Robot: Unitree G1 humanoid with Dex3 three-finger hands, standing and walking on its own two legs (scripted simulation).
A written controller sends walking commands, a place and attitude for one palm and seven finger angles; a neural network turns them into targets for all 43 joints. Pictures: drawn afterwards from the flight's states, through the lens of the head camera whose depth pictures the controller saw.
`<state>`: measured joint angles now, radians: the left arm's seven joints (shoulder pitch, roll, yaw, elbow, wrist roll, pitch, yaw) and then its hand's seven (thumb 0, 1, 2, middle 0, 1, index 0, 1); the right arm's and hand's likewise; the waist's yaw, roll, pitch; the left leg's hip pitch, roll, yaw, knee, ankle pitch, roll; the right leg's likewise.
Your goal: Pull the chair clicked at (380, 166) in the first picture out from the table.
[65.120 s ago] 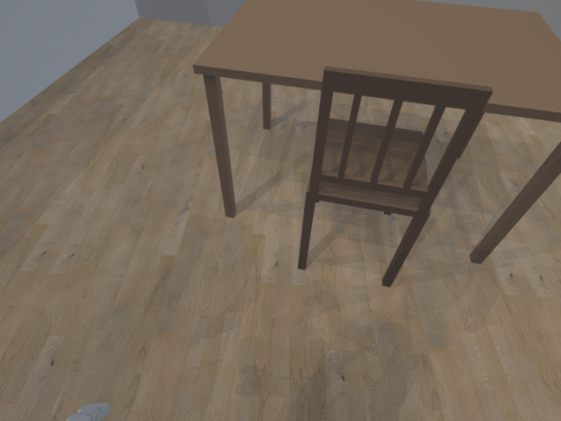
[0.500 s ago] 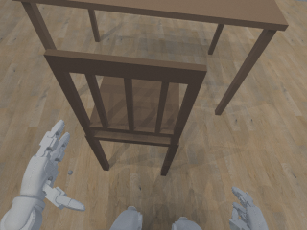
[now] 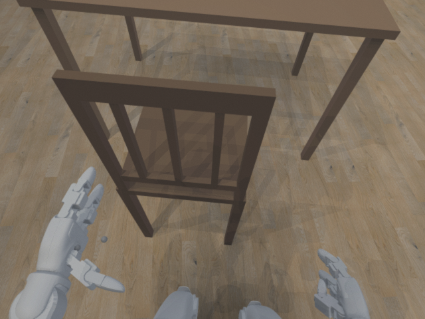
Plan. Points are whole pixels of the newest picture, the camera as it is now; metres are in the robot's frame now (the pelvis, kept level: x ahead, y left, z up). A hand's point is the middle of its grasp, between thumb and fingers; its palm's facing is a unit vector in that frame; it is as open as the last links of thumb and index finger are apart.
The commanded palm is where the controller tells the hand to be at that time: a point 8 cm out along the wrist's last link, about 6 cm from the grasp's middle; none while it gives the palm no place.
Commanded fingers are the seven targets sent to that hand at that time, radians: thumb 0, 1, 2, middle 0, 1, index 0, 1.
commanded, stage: aim the fingers beside a spindle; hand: left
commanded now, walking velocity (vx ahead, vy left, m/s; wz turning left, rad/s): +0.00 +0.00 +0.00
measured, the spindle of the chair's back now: (174, 148) +0.46 +0.12 -0.01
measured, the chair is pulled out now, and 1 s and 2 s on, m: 0.30 0.30 0.30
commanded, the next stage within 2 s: push the fingers through the gap in 1.88 s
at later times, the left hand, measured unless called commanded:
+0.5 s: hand (137, 229) +0.27 +0.15 +0.02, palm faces -0.06 -1.00 -0.03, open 16.9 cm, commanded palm +0.25 +0.21 +0.02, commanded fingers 0.00 -0.50 0.30 -0.06 -0.08 -0.06 -0.08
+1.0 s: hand (161, 220) +0.29 +0.12 +0.00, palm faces -0.07 -1.00 -0.02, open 16.9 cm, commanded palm +0.28 +0.17 +0.00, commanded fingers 0.00 -0.50 0.30 -0.06 -0.08 -0.06 -0.08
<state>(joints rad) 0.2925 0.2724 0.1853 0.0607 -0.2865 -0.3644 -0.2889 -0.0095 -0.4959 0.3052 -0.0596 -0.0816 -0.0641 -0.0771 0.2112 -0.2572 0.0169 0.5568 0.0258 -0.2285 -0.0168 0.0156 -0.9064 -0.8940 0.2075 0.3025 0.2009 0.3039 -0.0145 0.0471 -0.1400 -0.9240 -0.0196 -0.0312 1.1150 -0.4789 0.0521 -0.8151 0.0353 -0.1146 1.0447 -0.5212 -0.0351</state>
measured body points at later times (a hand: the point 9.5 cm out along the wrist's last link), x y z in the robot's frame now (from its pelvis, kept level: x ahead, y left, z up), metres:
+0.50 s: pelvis +0.00 -0.01 -0.01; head +0.09 -0.01 +0.43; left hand +0.26 +0.21 +0.02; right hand +0.17 -0.26 -0.10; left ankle +0.03 +0.08 -0.66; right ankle -0.01 -0.10 -0.66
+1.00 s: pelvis -0.01 -0.01 -0.03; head +0.09 -0.01 +0.41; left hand +0.29 +0.17 +0.00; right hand +0.17 -0.26 -0.12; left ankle +0.03 +0.08 -0.66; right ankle -0.01 -0.10 -0.66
